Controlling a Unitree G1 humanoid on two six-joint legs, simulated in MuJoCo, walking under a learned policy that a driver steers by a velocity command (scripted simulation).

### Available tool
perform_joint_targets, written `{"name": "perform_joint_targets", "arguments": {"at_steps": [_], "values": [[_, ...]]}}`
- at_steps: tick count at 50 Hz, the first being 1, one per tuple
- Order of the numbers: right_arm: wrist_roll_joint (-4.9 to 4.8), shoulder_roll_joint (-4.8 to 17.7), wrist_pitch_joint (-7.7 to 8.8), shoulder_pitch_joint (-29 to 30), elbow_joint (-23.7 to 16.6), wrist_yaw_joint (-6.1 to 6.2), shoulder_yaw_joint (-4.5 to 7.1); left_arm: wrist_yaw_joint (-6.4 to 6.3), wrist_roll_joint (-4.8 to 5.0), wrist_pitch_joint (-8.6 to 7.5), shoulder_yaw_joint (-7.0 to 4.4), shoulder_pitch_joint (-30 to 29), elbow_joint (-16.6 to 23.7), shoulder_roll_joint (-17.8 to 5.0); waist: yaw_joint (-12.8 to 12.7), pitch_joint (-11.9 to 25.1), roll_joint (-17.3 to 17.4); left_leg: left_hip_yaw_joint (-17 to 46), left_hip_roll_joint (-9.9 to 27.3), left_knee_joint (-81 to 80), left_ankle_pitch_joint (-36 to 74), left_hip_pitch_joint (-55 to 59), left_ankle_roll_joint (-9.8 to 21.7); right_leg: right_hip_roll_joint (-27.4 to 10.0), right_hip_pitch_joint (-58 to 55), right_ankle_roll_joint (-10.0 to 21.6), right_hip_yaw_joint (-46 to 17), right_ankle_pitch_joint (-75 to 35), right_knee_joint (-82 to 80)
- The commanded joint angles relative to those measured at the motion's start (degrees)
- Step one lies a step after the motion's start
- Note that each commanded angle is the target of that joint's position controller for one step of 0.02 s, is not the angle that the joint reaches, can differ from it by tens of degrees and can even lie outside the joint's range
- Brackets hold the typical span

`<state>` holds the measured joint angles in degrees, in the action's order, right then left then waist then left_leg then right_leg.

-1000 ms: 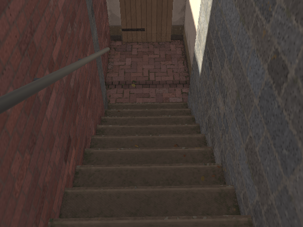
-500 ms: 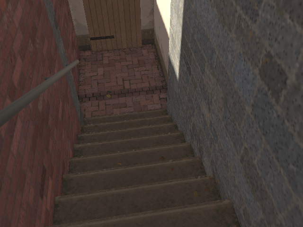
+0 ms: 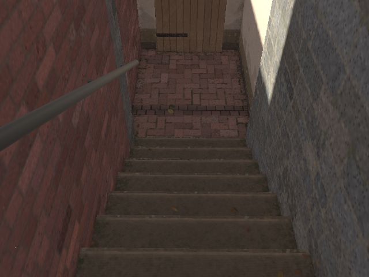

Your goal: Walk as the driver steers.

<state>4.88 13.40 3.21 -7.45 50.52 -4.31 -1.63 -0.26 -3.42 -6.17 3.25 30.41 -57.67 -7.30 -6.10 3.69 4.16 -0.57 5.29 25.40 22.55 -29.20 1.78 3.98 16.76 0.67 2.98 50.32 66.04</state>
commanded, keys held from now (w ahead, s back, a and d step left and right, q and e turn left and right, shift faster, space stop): no key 1.00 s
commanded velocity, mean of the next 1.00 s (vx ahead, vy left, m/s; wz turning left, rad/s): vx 0.05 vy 0.00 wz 0.00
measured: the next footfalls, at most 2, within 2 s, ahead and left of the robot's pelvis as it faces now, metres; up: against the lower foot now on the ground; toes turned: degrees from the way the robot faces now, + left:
left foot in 0.02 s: +0.15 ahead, +0.10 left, -0.17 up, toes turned +7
right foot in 0.34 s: +0.15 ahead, -0.12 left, -0.17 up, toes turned -2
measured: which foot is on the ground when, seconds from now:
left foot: up 0.00-0.00, down 0.02-1.00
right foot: down 0.00-0.04, up 0.06-0.32, down 0.34-1.00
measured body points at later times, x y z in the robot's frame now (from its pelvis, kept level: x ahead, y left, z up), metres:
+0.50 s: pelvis +0.10 +0.02 -0.06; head +0.11 +0.01 +0.39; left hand +0.08 +0.25 -0.21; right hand +0.15 -0.22 -0.21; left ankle +0.11 +0.10 -0.79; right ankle +0.11 -0.12 -0.79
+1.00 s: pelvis +0.13 +0.00 -0.06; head +0.15 +0.00 +0.39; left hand +0.17 +0.23 -0.21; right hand +0.19 -0.25 -0.20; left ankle +0.11 +0.10 -0.79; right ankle +0.11 -0.12 -0.79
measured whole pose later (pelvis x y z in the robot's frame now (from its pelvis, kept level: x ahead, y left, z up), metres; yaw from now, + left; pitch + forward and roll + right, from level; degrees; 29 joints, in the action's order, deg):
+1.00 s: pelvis +0.13 +0.00 -0.06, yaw +2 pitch +1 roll +0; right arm 1.2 11.8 3.7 -14.2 57.7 -5.5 3.3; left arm 2.9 0.1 -3.5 -4.3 11.2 -62.5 -10.4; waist -0.1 -1.3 -1.0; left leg -5.0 0.6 32.7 -19.0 -14.3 1.3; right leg -2.0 14.3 -0.1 3.4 19.8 33.5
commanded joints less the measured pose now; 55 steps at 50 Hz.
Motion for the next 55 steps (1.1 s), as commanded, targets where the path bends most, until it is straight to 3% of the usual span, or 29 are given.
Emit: {"name": "perform_joint_targets", "arguments": {"at_steps": [1,2,3,4,5,6,7,8,9,10,11,12,14,15,17,18,19,20,21,22,23,24,27,28,34,38,40,44,55], "values": [[-1.78,10.0,0.94,-19.2,5.1,2.16,4.70,1.93,-1.67,2.33,-3.01,8.4,-1.7,-12.2,7.4,-2.7,-2.6,-5.7,-1.6,-7.4,8.3,30.0,4.7,-6.8,7.7,3.5,-9.5,-48.2,6.7],[-2.44,15.7,0.75,-31.4,5.4,1.35,6.52,5.22,0.78,1.36,-1.71,17.4,-2.2,-1.6,8.3,19.8,12.7,5.9,15.2,10.4,56.1,64.6,20.1,-1.7,22.8,-2.3,-4.0,-20.6,32.9],[-2.22,14.0,-0.10,-29.0,4.6,-1.40,5.95,6.84,2.46,1.23,-2.16,12.0,1.6,-4.6,10.1,26.4,14.0,16.1,21.8,14.2,61.4,72.0,26.1,-1.4,35.6,-6.1,-2.2,8.3,53.1],[0.74,13.1,-0.72,-29.6,4.0,-1.97,6.19,6.96,3.89,2.42,-4.75,0.9,4.7,-12.0,12.6,17.1,2.3,16.5,19.4,12.3,54.5,62.3,21.0,-3.5,43.5,-7.0,-3.3,5.2,51.4],[-1.79,12.2,-0.49,-22.4,2.7,-2.57,5.21,6.35,3.92,2.65,-3.80,-1.9,7.7,-8.9,8.1,12.9,1.5,19.1,20.9,9.5,38.1,50.5,19.1,-6.9,44.4,-7.5,-4.7,0.6,49.1],[-3.18,6.1,-0.26,-13.4,-0.1,-2.62,2.74,5.41,3.60,2.42,-2.07,-4.1,8.0,-4.7,4.6,6.6,-3.6,16.5,20.1,6.4,28.7,33.2,15.3,-11.4,38.0,-7.0,-9.1,-5.9,36.5],[-3.62,4.3,0.36,-10.3,0.3,-3.05,1.56,4.65,3.39,2.04,-1.52,-4.9,7.2,-3.2,1.2,-1.8,-4.3,11.7,17.2,1.9,25.8,14.7,12.7,-12.3,28.6,-8.0,-8.2,-10.3,29.0],[-3.13,6.0,1.23,-12.0,1.1,-3.05,1.77,4.44,3.37,1.94,-1.63,-0.7,5.3,-2.8,-0.7,-4.1,0.5,8.4,14.3,-1.2,24.5,4.3,11.9,-11.0,20.0,-9.4,-5.8,-12.1,30.1],[-2.75,3.9,2.57,-12.3,1.1,-1.82,1.58,4.61,2.15,1.97,-2.15,3.2,2.6,-3.2,0.0,-3.8,-0.5,3.3,8.1,-1.8,13.8,-0.9,13.0,-11.7,17.6,-9.0,-5.5,-26.4,21.3],[-3.13,4.1,3.20,-12.2,1.7,-1.67,1.14,5.25,1.66,2.33,-2.27,4.4,1.4,-3.3,-0.2,-3.8,1.6,1.9,6.8,-1.7,9.9,-2.6,11.9,-10.5,15.3,-9.3,-3.8,-30.6,18.9],[-3.04,4.8,3.39,-12.1,1.1,-1.10,1.31,5.46,1.37,2.23,-2.68,3.5,0.2,-3.9,1.4,-3.9,-1.2,2.0,5.4,-0.3,1.8,-2.4,10.2,-11.2,18.0,-9.9,-4.1,-40.5,12.1],[-3.55,5.7,3.43,-12.0,1.2,-0.86,1.24,5.83,0.97,2.52,-3.52,4.5,-1.4,-4.8,0.8,-2.4,-4.9,0.9,4.4,-0.4,-5.8,-2.8,8.2,-12.7,13.8,-9.8,-3.8,-47.6,-2.1],[-4.21,7.6,2.43,-12.1,2.3,-1.68,1.39,5.40,2.09,3.00,-5.39,-0.9,-0.8,-8.9,1.8,-2.6,0.5,6.4,5.9,-2.6,-17.3,-6.0,5.0,-9.7,3.5,-10.7,-0.7,-45.9,-11.6],[-5.15,9.0,2.19,-11.5,2.0,-2.75,1.86,4.83,2.10,2.66,-5.89,-1.7,-0.8,-8.8,1.4,-1.1,2.0,8.2,6.8,-2.5,-21.8,-3.6,4.6,-9.1,1.2,-10.3,-1.3,-43.5,-14.2],[-7.18,6.5,1.84,-10.9,2.3,-4.78,1.10,3.30,2.41,2.45,-6.09,-0.8,-1.7,-8.2,0.3,-1.1,-1.1,13.5,8.5,-3.2,-32.5,1.5,4.6,-10.5,-2.2,-9.6,-3.3,-43.3,-24.4],[-8.46,5.9,1.23,-11.3,2.5,-5.24,1.22,2.63,2.12,2.56,-5.72,-4.6,-1.1,-8.0,1.9,-1.6,-3.9,14.3,7.3,-4.6,-44.3,3.9,4.3,-10.9,-2.9,-8.8,-3.0,-40.2,-31.1],[-8.35,6.2,0.51,-14.2,2.7,-4.55,2.09,2.49,2.05,2.71,-5.59,-7.7,-0.8,-8.6,5.5,-3.1,-6.1,13.0,5.0,-6.6,-55.9,5.5,4.3,-10.3,-2.9,-7.1,-1.4,-33.7,-33.2],[-7.67,7.4,0.06,-14.3,2.5,-3.86,3.02,2.53,1.85,3.12,-5.62,-9.7,-0.6,-8.7,6.9,-4.4,-6.7,12.7,3.8,-7.6,-63.8,6.0,4.6,-9.7,-3.1,-6.4,-0.5,-29.0,-34.0],[-5.65,7.4,0.22,-12.7,1.9,-2.97,3.70,3.16,2.24,3.09,-5.57,-14.3,0.6,-7.5,8.6,-8.5,-7.2,8.4,2.1,-9.5,-64.3,6.9,4.1,-8.7,3.5,-4.3,-1.2,-23.6,-35.3],[-4.95,5.0,0.66,-9.0,1.6,-2.62,3.24,3.63,3.12,2.98,-5.18,-13.0,0.3,-5.0,6.3,-9.7,-6.2,6.7,1.9,-8.0,-61.7,7.5,4.3,-9.7,4.2,-3.4,-2.6,-26.9,-38.2],[-4.88,4.3,0.87,-10.0,2.3,-2.59,3.47,3.87,3.96,2.88,-5.35,-11.6,-0.4,-5.1,6.4,-10.6,-5.8,4.7,0.7,-7.5,-56.0,8.3,5.1,-9.3,3.7,-2.6,-2.1,-30.0,-38.0],[-5.37,4.8,1.07,-11.2,2.7,-2.33,3.78,3.78,3.67,2.87,-5.55,-10.9,-0.8,-6.0,6.3,-9.8,-6.4,2.6,-0.7,-6.8,-51.1,9.9,5.7,-8.9,2.9,-1.7,-1.7,-32.5,-38.3],[-5.00,5.1,0.74,-12.7,2.8,-1.95,4.88,4.23,2.74,2.70,-5.67,-10.0,-1.8,-6.3,7.0,-6.5,-7.8,-2.1,-4.3,-3.1,-34.8,17.6,4.8,-8.1,2.7,-0.8,-0.7,-38.1,-39.2],[-4.58,5.0,0.52,-11.8,2.9,-2.05,5.00,4.08,3.36,2.56,-6.36,-10.4,-1.9,-8.0,6.7,-4.9,-8.1,-2.8,-4.3,-2.0,-31.2,19.1,4.3,-7.9,2.6,-0.9,-0.3,-39.1,-39.0],[-4.77,4.3,1.02,-10.1,3.4,-1.17,5.30,3.54,3.30,2.99,-7.23,-12.1,-2.1,-7.5,5.5,-3.4,-6.2,-4.2,-4.9,1.2,-21.7,19.9,1.9,-8.0,0.6,-1.0,0.0,-46.2,-37.9],[-3.95,4.9,0.89,-10.1,3.5,-1.29,5.71,3.37,3.84,2.89,-8.05,-13.1,-3.0,-8.9,5.8,-3.3,-6.7,-3.9,-4.5,2.3,-19.1,19.3,2.3,-6.8,-0.4,-0.9,1.1,-47.0,-36.9],[-3.79,4.5,0.86,-9.6,3.8,-1.14,5.75,3.26,3.57,2.58,-7.79,-13.6,-3.1,-7.3,5.5,-3.0,-6.1,-3.8,-4.2,3.2,-18.4,18.7,2.0,-6.9,-1.0,-0.9,0.6,-48.0,-36.9],[-3.87,4.7,0.76,-9.7,4.7,-0.99,6.02,3.20,3.48,2.42,-8.17,-15.1,-3.3,-8.3,5.7,-3.1,-5.5,-3.8,-3.8,3.7,-20.5,17.5,1.6,-6.3,-1.6,-0.8,0.8,-47.3,-36.8],[-3.68,4.0,0.88,-10.1,7.4,-1.21,6.25,2.78,3.45,2.22,-8.41,-16.2,-5.1,-7.9,5.9,-4.4,-4.6,-3.6,-3.2,3.7,-25.2,16.3,1.7,-5.0,-1.8,-0.3,1.2,-42.7,-37.7]]}}
Keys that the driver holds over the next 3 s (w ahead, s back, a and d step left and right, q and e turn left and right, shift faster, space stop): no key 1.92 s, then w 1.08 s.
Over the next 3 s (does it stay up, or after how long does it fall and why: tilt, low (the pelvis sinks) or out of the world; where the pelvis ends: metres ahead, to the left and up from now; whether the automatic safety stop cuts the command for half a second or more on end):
stays up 0.61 0.09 -0.38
